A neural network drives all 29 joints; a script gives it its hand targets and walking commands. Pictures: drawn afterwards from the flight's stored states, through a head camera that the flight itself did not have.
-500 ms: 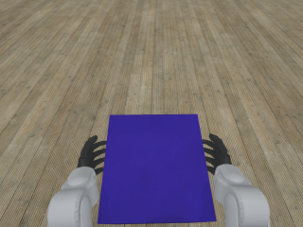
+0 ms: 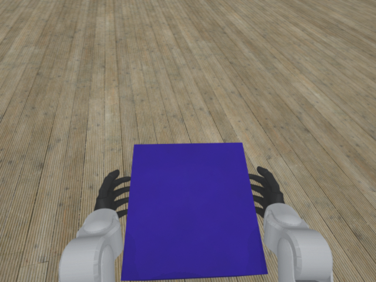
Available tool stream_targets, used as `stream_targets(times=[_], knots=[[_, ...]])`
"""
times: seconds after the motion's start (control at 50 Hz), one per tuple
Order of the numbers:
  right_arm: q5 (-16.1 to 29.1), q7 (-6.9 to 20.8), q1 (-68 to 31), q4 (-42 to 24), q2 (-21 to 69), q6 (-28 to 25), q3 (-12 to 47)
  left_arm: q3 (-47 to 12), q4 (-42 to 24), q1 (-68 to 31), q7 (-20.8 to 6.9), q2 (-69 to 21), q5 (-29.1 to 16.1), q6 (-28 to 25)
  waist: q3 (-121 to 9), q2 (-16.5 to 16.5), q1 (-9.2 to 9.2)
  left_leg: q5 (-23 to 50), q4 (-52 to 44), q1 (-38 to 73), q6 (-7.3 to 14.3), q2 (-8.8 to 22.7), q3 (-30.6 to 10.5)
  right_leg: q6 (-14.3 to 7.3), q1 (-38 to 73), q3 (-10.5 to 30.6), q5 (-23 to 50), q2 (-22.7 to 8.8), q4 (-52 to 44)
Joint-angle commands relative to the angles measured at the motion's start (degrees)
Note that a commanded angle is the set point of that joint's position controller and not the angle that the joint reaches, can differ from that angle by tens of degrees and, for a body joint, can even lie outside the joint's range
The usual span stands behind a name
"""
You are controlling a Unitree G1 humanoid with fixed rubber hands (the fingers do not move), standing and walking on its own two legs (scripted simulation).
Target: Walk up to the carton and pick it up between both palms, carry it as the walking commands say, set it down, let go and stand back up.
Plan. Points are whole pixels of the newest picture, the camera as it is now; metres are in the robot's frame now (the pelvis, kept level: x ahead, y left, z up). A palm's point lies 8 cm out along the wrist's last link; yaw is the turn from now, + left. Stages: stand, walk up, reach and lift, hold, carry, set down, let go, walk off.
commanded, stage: carry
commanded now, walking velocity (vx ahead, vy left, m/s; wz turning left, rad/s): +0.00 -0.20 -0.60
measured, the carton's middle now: (189, 216) +0.28 +0.01 +0.01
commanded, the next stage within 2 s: none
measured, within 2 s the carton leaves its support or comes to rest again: neither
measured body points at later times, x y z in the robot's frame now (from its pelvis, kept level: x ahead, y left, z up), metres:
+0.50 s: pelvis -0.04 -0.16 +0.00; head -0.01 -0.17 +0.44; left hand +0.26 -0.10 +0.08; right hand +0.18 -0.38 +0.08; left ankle -0.04 -0.04 -0.67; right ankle -0.01 -0.25 -0.73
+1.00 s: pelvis -0.13 -0.29 -0.01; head -0.12 -0.29 +0.44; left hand +0.18 -0.32 +0.10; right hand +0.01 -0.56 +0.10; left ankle -0.03 -0.10 -0.73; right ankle -0.19 -0.43 -0.73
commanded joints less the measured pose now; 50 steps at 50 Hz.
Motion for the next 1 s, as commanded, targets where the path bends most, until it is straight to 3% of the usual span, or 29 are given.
stream_targets(times=[0.0,0.04,0.06,0.16,0.22,0.24,0.26,0.28,0.3,0.32,0.36,0.4,0.44,0.52,0.56,0.58,0.6,0.62,0.64,0.66,0.68,0.7,0.74,0.8,0.88,0.92,0.94,0.96,0.98], knots=[[18.1,11.3,-19.0,-4.9,51.9,-0.2,32.1,-36.3,-4.2,-22.2,-12.0,-50.3,-20.7,-0.9,-9.3,6.6,-0.02,33.4,-16.0,12.9,7.3,22.8,-15.2,3.1,-7.1,6.7,0.3,-10.9,18.0],[18.4,11.5,-19.9,-6.3,51.8,-0.7,32.0,-36.3,-3.7,-21.7,-11.9,-50.7,-20.5,-1.2,-8.1,11.4,0.04,35.6,-14.2,13.6,3.0,17.1,-5.7,3.4,-4.7,2.3,2.4,-10.3,9.5],[18.3,11.4,-19.9,-6.7,50.9,-0.6,31.6,-36.2,-3.6,-21.9,-11.7,-50.5,-20.3,-1.3,-8.1,13.2,-0.33,36.6,-13.9,13.1,2.4,16.4,-3.7,3.6,-3.2,0.3,1.9,-9.4,5.8],[17.6,10.8,-17.2,-5.8,48.1,0.9,30.9,-35.1,-2.1,-19.8,-10.9,-48.7,-19.3,-0.3,-10.5,19.0,-1.4,38.4,-10.8,14.6,0.7,17.8,0.2,3.4,3.4,-5.1,1.6,-8.6,-11.7],[17.4,10.6,-17.3,-5.2,48.5,1.5,31.6,-34.0,-1.5,-19.4,-11.1,-48.4,-19.0,0.5,-11.6,20.2,-1.15,35.4,-6.4,15.2,-2.1,20.0,0.6,2.5,8.1,-7.1,4.1,-7.3,-22.5],[17.5,10.5,-17.2,-5.1,48.8,1.6,32.0,-33.7,-1.0,-19.4,-11.3,-48.6,-19.0,0.7,-12.7,17.8,-0.68,33.1,-1.6,13.0,-4.2,18.8,2.0,1.9,13.5,-7.4,7.5,-6.2,-28.6],[17.5,10.5,-17.8,-5.3,48.7,1.8,32.4,-33.2,-0.5,-18.8,-11.5,-48.5,-19.0,0.8,-14.6,9.4,0.28,25.4,7.5,7.6,-6.6,15.5,3.2,1.0,21.3,-4.5,13.1,-7.2,-34.6],[17.5,10.4,-18.8,-5.9,48.3,2.1,33.0,-32.6,0.5,-18.1,-11.6,-47.7,-18.7,1.0,-14.8,-6.2,0.35,-6.2,18.1,-6.4,-8.6,9.5,3.1,-2.4,28.3,9.3,30.9,-16.8,-35.2],[18.4,10.7,-21.4,-6.6,48.7,2.5,34.9,-31.3,2.7,-16.9,-11.7,-48.0,-17.9,0.9,-14.2,-20.2,0.41,-26.5,29.3,-18.0,-10.3,2.8,0.8,-9.2,29.2,23.7,52.4,-25.0,-32.9],[20.0,11.0,-22.9,-6.1,52.0,2.3,35.9,-31.4,1.3,-17.7,-12.1,-50.4,-19.3,0.7,-15.7,-14.7,-0.08,-25.9,35.4,-18.3,-9.3,4.5,-5.6,-11.6,30.5,19.0,60.0,-23.6,-28.4],[21.8,11.6,-26.3,-7.2,56.2,1.3,38.4,-31.9,-0.1,-20.1,-12.7,-53.9,-19.7,-1.0,-16.3,-8.6,-0.24,-16.1,37.5,-17.0,-7.6,4.5,-7.3,-11.1,27.8,10.1,52.7,-19.2,-26.3],[22.8,12.0,-26.6,-7.7,58.4,0.3,38.7,-31.9,-0.5,-20.9,-13.0,-56.2,-19.7,-2.1,-16.8,-7.1,-0.35,-9.0,34.0,-15.2,-6.9,3.4,-7.1,-10.9,26.2,9.7,44.0,-16.8,-27.3],[22.2,11.8,-24.9,-6.3,58.2,0.1,37.8,-32.0,0.0,-19.9,-13.2,-55.6,-19.3,-2.3,-16.4,-5.8,-0.36,-7.3,28.1,-13.2,-6.4,1.5,-6.8,-11.5,24.0,13.7,38.6,-17.3,-29.7],[20.6,11.6,-21.6,-3.8,56.4,0.1,34.9,-34.1,-0.7,-20.3,-13.0,-54.1,-19.7,-1.9,-16.8,-4.3,-0.21,-6.4,14.6,-6.0,-4.6,-1.5,-6.9,-11.5,20.1,18.8,36.7,-18.1,-32.6],[20.1,11.6,-20.7,-3.3,55.7,0.2,33.7,-34.9,-1.4,-20.5,-12.9,-53.7,-20.0,-1.7,-17.1,-3.6,-0.1,-4.2,5.9,0.6,-3.5,-2.5,-6.3,-9.4,17.2,19.1,35.1,-16.6,-33.1],[19.7,11.5,-19.9,-2.9,55.3,0.3,33.1,-35.2,-1.6,-20.5,-12.8,-53.5,-20.3,-1.5,-17.3,-3.8,-0.3,-2.1,-1.9,7.3,-2.8,-2.3,-5.0,-6.1,13.6,17.2,32.9,-14.3,-33.4],[19.3,11.6,-18.8,-2.3,55.1,0.4,32.6,-35.5,-1.9,-20.8,-12.6,-53.3,-20.6,-1.3,-18.1,-1.8,-1.21,3.6,-13.3,18.9,-1.4,0.7,-5.3,-1.1,6.7,13.5,28.1,-10.8,-30.9],[18.9,11.6,-18.2,-1.6,54.7,0.4,32.0,-35.7,-2.7,-21.5,-12.6,-53.2,-21.0,-0.9,-17.1,13.5,-1.73,4.5,-22.6,26.7,4.2,17.6,-21.8,3.3,-4.5,6.6,11.2,-5.0,-17.4],[18.1,11.5,-18.3,0.0,54.6,0.2,30.5,-36.6,-4.5,-25.1,-12.8,-52.5,-21.4,-0.7,-12.7,26.4,-1.24,21.9,-22.3,20.5,12.6,34.4,-36.5,4.1,-13.8,0.0,-8.0,-2.5,4.7],[18.3,11.4,-19.2,-1.7,55.7,0.2,31.1,-36.9,-5.1,-26.1,-12.7,-52.7,-21.4,-0.7,-10.8,15.1,-0.01,33.2,-19.3,17.3,11.3,30.4,-28.6,2.6,-10.4,5.7,-4.2,-7.1,13.7],[17.7,11.6,-19.5,-1.2,55.2,0.2,30.5,-36.5,-3.5,-25.9,-12.8,-53.4,-21.4,-0.6,-10.0,8.9,0.1,30.6,-18.0,13.7,8.2,25.9,-20.5,2.8,-7.8,7.1,-0.3,-9.0,16.9],[17.9,11.9,-20.9,-2.2,55.1,0.0,30.7,-36.4,-2.8,-25.5,-12.9,-54.4,-21.6,-0.6,-9.0,6.9,0.44,26.8,-17.6,13.0,5.4,22.1,-14.3,3.0,-7.5,6.5,3.2,-10.0,16.5],[18.4,12.0,-21.6,-4.0,54.6,-0.1,30.6,-36.5,-2.0,-23.9,-12.6,-54.4,-21.0,-0.6,-9.0,11.9,0.18,34.1,-14.7,15.6,2.0,16.0,-5.0,3.6,-5.9,2.3,4.6,-9.1,9.3],[17.9,11.5,-20.1,-4.1,51.2,0.9,29.4,-35.9,-0.9,-23.0,-11.4,-53.0,-19.9,0.2,-9.8,15.7,-0.83,41.1,-12.3,15.8,1.5,16.2,-1.5,4.2,-2.7,-2.4,2.1,-8.3,0.0],[17.5,11.0,-18.8,-3.0,50.0,2.2,29.4,-34.3,0.5,-21.5,-11.0,-51.6,-19.0,1.5,-10.2,20.8,-1.55,36.5,-10.4,14.7,-0.3,18.4,0.5,3.8,3.2,-5.8,2.7,-8.4,-13.6],[17.5,10.9,-19.5,-2.8,50.5,2.5,29.9,-33.5,0.7,-21.8,-11.2,-51.2,-19.0,1.8,-11.0,21.7,-1.58,34.1,-8.3,14.7,-1.8,20.4,0.1,3.1,6.2,-6.6,3.5,-7.8,-19.4],[17.6,10.9,-20.1,-2.7,50.8,2.6,30.3,-33.1,1.1,-21.7,-11.4,-51.5,-19.0,1.9,-11.9,20.4,-0.92,31.8,-5.0,13.4,-3.5,20.1,1.3,2.4,10.2,-7.4,7.1,-7.0,-25.4],[17.6,10.8,-20.3,-2.7,51.1,2.6,30.7,-32.7,1.6,-21.4,-11.6,-51.6,-19.0,2.0,-13.8,15.4,-0.31,27.9,1.1,9.6,-5.7,17.8,2.5,1.4,17.1,-6.3,10.4,-6.5,-30.2],[17.8,10.7,-21.6,-3.1,50.9,2.8,31.2,-31.8,2.2,-20.7,-11.9,-51.5,-19.0,2.1,-14.0,4.4,0.67,9.1,11.2,0.9,-7.5,14.4,2.3,0.0,23.7,-0.4,18.0,-10.5,-35.4]])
